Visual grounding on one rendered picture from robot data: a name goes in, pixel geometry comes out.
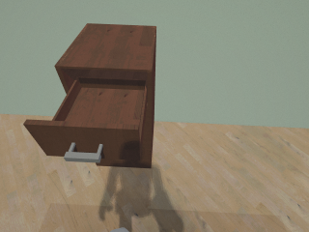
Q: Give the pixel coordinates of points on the handle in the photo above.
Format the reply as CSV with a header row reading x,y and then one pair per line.
x,y
82,156

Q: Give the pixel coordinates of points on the drawer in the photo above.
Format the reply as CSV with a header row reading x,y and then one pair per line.
x,y
97,110

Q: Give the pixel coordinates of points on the cabinet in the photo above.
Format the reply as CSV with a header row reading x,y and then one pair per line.
x,y
115,51

